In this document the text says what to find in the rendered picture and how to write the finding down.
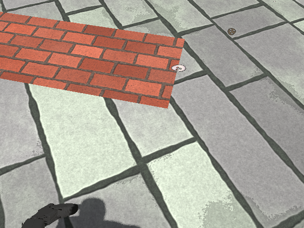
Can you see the left robot hand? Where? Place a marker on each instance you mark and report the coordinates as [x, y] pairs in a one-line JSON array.
[[48, 214]]

